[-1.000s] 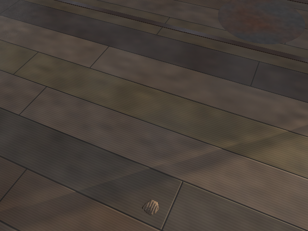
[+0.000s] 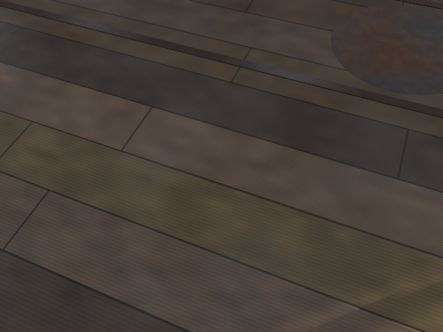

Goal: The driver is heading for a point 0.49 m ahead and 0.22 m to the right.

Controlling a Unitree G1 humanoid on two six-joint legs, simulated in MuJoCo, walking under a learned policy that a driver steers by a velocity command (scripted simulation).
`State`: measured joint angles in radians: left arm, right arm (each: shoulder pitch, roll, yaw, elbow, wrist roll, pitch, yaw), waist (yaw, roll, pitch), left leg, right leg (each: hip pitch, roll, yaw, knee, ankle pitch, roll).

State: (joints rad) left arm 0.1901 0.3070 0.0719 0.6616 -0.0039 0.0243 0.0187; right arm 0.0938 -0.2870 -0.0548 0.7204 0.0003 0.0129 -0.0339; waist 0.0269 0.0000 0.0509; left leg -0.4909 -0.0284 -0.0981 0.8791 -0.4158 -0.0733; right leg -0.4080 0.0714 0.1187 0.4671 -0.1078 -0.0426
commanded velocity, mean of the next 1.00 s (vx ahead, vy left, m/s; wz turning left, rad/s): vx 0.01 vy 0.00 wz -0.58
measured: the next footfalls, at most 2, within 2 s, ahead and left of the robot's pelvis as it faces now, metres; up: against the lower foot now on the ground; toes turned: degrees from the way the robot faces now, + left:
left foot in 0.14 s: +0.09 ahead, +0.15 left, +0.00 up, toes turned -12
right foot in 0.56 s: +0.01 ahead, -0.10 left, +0.00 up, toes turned -23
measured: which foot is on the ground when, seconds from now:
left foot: up 0.00-0.12, down 0.14-0.58, up 0.60-0.98, down 1.00-1.00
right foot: down 0.00-0.16, up 0.18-0.54, down 0.56-1.00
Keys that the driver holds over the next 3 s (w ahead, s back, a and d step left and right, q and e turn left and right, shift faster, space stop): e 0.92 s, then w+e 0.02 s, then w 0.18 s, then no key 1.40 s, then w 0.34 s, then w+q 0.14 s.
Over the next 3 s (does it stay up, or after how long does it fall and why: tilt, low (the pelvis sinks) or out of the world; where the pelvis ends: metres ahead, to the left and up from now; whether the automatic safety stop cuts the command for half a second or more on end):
stays up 0.19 -0.15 0.01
